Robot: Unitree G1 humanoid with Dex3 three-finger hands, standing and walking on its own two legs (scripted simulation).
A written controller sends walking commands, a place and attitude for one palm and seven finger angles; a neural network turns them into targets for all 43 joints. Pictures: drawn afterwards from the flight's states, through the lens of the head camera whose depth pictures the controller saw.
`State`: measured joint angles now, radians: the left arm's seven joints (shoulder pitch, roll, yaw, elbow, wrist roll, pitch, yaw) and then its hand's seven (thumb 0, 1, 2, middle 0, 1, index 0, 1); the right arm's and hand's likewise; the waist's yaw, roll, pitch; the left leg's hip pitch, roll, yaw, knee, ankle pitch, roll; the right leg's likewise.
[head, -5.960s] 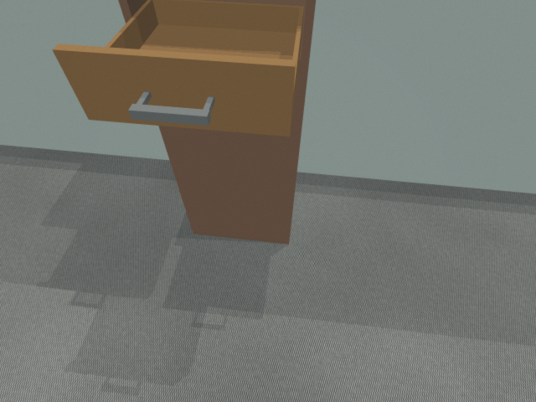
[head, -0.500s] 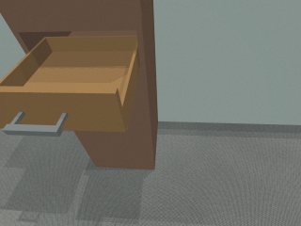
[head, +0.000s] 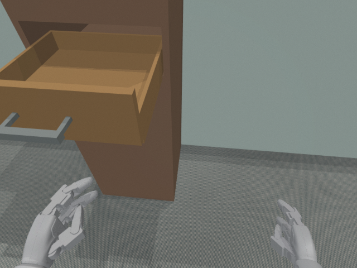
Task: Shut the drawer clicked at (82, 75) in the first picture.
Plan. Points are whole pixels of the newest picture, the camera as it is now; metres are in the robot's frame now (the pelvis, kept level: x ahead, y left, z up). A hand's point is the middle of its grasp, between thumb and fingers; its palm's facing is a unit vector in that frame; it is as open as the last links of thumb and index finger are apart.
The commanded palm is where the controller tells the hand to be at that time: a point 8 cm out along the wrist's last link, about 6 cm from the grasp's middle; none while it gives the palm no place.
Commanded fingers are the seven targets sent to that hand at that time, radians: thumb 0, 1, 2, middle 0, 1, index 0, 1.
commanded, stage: raise the hand and make a fist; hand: left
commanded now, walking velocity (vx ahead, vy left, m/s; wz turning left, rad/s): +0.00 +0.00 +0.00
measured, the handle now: (33, 127) +0.32 +0.30 +0.18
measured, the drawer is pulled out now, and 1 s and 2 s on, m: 0.29 0.29 0.29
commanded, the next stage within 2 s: bring the fist close to the handle in 1.58 s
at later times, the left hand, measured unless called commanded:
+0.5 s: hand (42, 227) +0.17 +0.23 +0.12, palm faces -0.02 -0.99 -0.11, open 3.9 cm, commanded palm +0.10 +0.27 +0.14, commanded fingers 0.00 0.90 0.90 -1.04 -1.21 -1.04 -1.21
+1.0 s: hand out of the picture +0.15 +0.25 +0.24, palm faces +0.11 -0.96 -0.27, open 3.2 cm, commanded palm +0.10 +0.29 +0.25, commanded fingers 0.00 0.90 0.90 -1.40 -1.60 -1.40 -1.60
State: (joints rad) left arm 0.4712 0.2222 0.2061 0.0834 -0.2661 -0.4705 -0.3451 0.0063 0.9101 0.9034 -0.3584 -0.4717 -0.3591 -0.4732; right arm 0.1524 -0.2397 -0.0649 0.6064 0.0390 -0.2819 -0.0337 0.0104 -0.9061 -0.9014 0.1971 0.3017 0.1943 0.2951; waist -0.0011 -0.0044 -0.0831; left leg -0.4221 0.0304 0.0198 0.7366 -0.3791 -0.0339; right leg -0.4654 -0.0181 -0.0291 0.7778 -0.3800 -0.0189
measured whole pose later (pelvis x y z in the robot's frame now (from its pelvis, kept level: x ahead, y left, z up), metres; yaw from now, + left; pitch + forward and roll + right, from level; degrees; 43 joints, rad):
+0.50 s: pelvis -0.01 +0.04 +0.00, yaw +0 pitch +0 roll -1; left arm 0.57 0.30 0.24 -0.39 -0.30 -0.02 -0.29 0.02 0.90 0.90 -0.85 -1.00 -0.85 -1.01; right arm 0.28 -0.15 0.09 0.55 0.06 -0.26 -0.05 0.01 -0.90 -0.90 0.20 0.30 0.20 0.30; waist 0.02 0.03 -0.06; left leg -0.36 0.02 0.02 0.75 -0.39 0.02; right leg -0.35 -0.03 -0.03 0.70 -0.34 0.03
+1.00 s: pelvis +0.00 +0.01 +0.02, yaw +2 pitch -6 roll -1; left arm 0.35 0.43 0.45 -0.52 -0.37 0.19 -0.36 0.02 0.90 0.90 -1.34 -1.53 -1.34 -1.53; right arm 0.19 -0.24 0.12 0.57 0.09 -0.37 -0.10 0.01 -0.90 -0.90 0.20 0.30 0.20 0.30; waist 0.11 0.07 -0.06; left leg -0.15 0.03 -0.01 0.58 -0.32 -0.02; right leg -0.15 -0.01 -0.07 0.54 -0.28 0.00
